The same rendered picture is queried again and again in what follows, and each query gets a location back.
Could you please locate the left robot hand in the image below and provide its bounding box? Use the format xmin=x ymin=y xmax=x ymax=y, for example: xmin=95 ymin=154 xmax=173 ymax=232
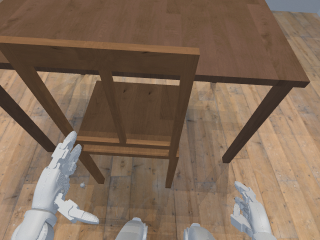
xmin=31 ymin=131 xmax=100 ymax=225

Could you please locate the right robot hand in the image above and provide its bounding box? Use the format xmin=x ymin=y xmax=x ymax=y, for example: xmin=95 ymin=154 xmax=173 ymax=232
xmin=230 ymin=181 xmax=272 ymax=238

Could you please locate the table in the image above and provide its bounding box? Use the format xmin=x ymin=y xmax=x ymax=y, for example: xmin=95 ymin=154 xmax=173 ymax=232
xmin=0 ymin=0 xmax=310 ymax=164

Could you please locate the chair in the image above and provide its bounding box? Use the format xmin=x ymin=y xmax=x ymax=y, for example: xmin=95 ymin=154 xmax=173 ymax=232
xmin=0 ymin=36 xmax=200 ymax=189

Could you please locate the robot left forearm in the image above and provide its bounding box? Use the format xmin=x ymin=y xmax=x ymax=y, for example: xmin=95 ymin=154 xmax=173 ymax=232
xmin=10 ymin=208 xmax=57 ymax=240

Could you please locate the right robot thigh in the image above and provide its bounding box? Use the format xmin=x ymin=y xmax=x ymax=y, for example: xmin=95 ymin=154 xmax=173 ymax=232
xmin=183 ymin=226 xmax=215 ymax=240

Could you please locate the right robot shin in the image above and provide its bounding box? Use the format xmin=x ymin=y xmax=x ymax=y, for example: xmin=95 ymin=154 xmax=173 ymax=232
xmin=191 ymin=223 xmax=201 ymax=227

